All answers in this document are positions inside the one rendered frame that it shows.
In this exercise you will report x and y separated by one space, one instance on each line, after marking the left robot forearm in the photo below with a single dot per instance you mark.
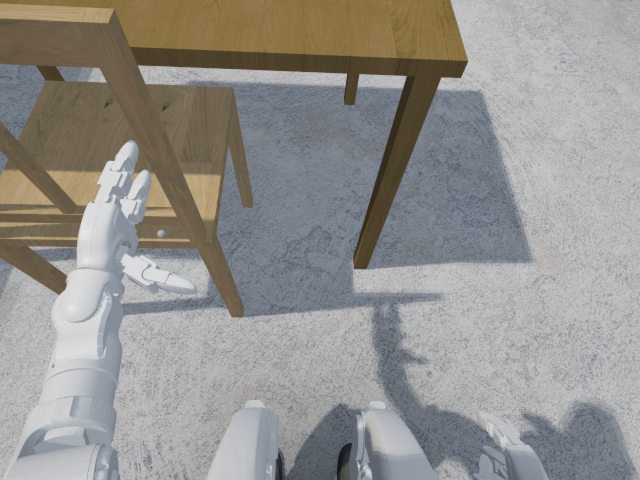
76 403

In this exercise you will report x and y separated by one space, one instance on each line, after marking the left robot thigh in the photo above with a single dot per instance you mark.
250 441

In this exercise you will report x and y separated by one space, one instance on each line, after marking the robot right hand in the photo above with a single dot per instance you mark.
520 461

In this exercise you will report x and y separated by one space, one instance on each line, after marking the table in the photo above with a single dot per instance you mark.
419 39

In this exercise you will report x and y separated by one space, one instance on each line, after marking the chair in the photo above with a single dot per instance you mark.
75 128

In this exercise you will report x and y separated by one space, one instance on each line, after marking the robot left hand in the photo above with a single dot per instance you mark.
110 220

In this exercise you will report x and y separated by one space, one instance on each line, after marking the robot thigh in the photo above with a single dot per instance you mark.
250 441
383 441

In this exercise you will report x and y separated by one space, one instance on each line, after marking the right robot thigh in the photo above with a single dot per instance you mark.
383 441

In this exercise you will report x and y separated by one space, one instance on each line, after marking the left robot upper arm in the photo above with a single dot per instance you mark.
88 462

